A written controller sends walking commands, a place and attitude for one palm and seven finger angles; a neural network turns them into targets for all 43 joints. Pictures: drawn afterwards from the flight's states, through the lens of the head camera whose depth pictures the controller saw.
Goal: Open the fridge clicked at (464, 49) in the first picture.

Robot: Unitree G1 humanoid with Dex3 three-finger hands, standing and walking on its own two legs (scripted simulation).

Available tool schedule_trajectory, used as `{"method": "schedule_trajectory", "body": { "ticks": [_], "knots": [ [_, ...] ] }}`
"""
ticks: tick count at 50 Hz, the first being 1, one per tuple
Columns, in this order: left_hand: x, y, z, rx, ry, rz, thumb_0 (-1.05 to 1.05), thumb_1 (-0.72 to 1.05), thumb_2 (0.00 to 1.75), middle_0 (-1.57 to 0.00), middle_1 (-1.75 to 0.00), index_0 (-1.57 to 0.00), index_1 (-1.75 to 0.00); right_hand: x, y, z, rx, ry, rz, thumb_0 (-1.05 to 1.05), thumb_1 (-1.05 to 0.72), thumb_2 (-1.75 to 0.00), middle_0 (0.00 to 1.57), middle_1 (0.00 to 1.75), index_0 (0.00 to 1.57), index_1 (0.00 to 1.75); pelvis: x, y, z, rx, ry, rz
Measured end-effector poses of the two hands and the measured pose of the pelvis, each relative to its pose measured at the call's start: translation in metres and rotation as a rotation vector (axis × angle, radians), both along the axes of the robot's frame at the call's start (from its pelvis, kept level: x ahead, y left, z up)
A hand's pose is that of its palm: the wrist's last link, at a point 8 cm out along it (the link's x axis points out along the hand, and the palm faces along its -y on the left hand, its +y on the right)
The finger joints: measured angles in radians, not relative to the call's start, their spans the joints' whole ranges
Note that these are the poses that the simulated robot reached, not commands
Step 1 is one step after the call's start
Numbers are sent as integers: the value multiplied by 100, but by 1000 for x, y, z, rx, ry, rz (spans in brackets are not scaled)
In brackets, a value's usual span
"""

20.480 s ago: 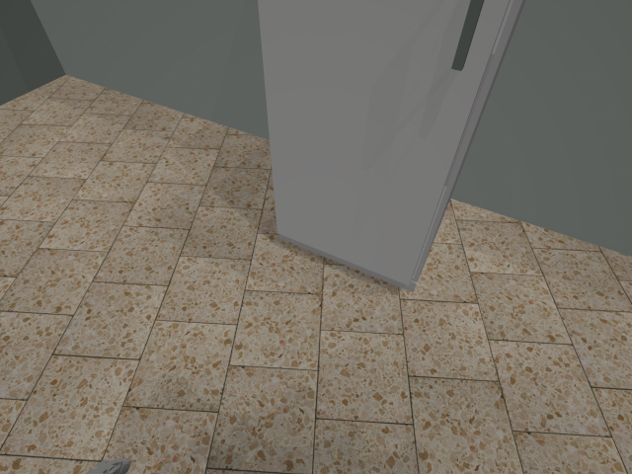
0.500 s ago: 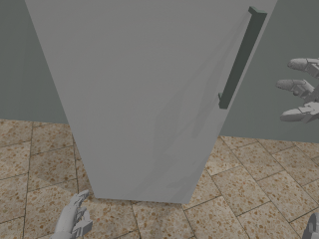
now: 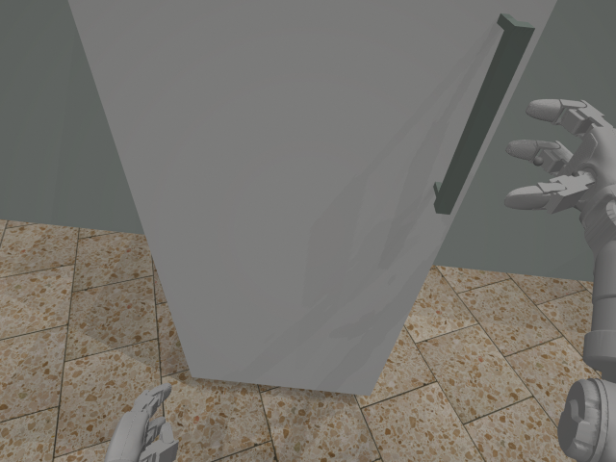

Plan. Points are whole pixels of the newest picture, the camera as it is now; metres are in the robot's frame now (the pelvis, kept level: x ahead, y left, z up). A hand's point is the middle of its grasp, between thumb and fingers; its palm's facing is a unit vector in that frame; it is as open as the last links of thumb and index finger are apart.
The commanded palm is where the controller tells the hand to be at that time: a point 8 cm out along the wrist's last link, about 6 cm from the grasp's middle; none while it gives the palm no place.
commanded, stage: move the hooked fingers beside the handle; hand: right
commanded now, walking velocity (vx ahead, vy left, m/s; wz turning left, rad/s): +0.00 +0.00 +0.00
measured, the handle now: (470, 126) +0.47 -0.16 +0.25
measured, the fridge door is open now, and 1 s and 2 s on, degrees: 0 0 0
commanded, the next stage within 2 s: feel for the door with the fingertips in 0.88 s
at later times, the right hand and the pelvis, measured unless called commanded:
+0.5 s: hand (549, 163) +0.39 -0.23 +0.26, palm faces +0.07 +1.00 -0.04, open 14.0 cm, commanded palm +0.37 -0.28 +0.26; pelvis +0.00 +0.00 +0.00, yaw +0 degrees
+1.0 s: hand (552, 165) +0.39 -0.24 +0.26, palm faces +0.06 +1.00 -0.02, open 14.0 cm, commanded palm +0.36 -0.28 +0.25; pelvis +0.00 +0.00 +0.00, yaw +1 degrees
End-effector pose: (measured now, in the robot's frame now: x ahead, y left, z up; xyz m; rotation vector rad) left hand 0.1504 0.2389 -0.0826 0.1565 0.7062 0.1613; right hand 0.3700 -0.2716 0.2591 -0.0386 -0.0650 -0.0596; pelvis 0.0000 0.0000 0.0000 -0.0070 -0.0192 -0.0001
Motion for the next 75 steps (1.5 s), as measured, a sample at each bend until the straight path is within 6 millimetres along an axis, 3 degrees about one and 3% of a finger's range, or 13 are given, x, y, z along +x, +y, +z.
{"method": "schedule_trajectory", "body": {
  "ticks": [19, 52, 69, 75],
  "knots": [
    [-24, 21, -4, 28, 55, 54, 1, 91, 90, -20, -30, -21, -30, 3, -14, -7, 3, 23, -25, -1, 50, -30, 30, 120, 30, 120, 0, 4, 0, 3, 5, 7],
    [-14, 5, 1, 17, 35, 27, 1, 91, 90, -20, -30, -21, -30, -2, -18, -6, 11, 8, -2, -1, 50, -30, 30, 120, 30, 121, 0, -4, 0, 7, 6, 7],
    [-1, -10, 2, -13, 15, -4, 1, 91, 90, -20, -30, -21, -30, 13, 35, -3, 27, 4, 39, -1, 50, -30, 30, 120, 30, 121, -2, -5, 1, 5, 3, 9],
    [-6, -7, 0, -20, 36, 13, 1, 91, 90, -20, -30, -21, -30, 16, 34, -6, 35, 34, 9, -1, 50, -30, 31, 120, 30, 121, 0, -1, 1, 3, 0, 17]
  ]
}}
